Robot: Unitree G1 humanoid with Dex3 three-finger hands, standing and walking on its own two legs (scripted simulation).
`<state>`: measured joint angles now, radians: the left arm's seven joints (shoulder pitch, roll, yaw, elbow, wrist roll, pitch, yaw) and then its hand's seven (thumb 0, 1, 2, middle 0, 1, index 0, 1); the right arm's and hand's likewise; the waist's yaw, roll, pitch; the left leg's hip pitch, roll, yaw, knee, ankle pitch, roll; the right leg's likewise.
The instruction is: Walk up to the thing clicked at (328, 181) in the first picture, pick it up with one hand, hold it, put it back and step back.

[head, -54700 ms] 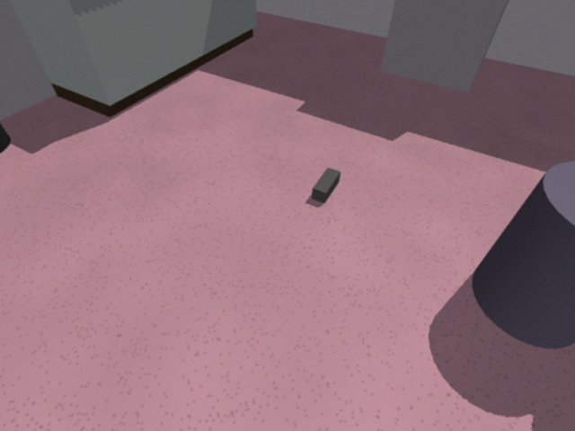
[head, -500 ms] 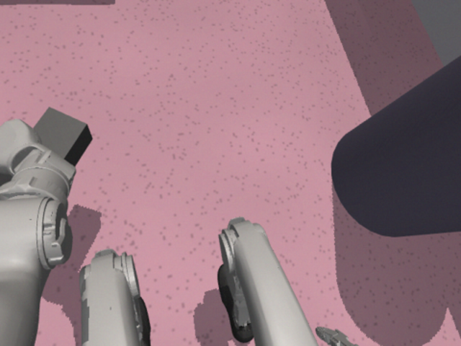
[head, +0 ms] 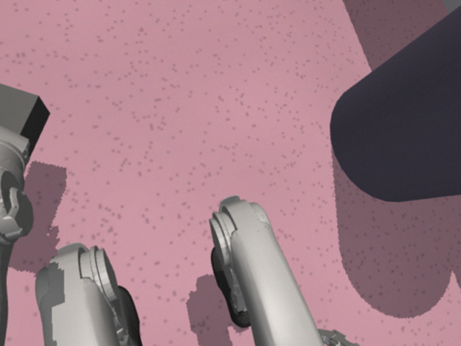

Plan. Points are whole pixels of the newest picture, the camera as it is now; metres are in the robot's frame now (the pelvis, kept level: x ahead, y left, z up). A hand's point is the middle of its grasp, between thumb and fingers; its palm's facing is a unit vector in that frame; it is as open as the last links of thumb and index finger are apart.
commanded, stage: crouch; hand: left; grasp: from above
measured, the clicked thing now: out of the picture +0.52 +0.26 -0.18
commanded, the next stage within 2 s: lower in 0.26 s
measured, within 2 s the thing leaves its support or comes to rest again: rests again in 1.40 s
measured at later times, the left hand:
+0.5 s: hand (2, 153) +0.51 +0.26 -0.19, palm faces -0.31 -0.35 -0.88, open 10.9 cm
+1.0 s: hand (20, 153) +0.52 +0.25 -0.24, palm faces -0.32 -0.35 -0.88, open 11.0 cm
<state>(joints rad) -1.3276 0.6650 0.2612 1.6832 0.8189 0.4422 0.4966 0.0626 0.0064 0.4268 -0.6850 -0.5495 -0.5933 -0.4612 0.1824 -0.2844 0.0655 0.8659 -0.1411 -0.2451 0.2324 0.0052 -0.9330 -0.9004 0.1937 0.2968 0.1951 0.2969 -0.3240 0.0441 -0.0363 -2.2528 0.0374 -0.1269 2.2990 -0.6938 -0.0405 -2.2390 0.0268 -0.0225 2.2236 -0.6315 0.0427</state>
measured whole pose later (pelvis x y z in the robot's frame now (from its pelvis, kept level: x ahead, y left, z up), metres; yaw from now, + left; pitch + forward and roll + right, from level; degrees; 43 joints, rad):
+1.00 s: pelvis +0.01 +0.01 -0.04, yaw -5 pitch +34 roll -10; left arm -1.35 0.84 0.24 1.77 0.89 0.33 0.56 0.09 -0.08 0.64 -0.64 -0.67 -0.55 -0.60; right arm 0.19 -0.33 0.22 0.78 -0.19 -0.26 0.29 0.00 -0.94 -0.90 0.19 0.30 0.19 0.30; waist -0.41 -0.03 0.11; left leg -2.35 0.03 -0.21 2.47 -0.73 -0.04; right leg -2.30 0.04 -0.08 2.33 -0.64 0.07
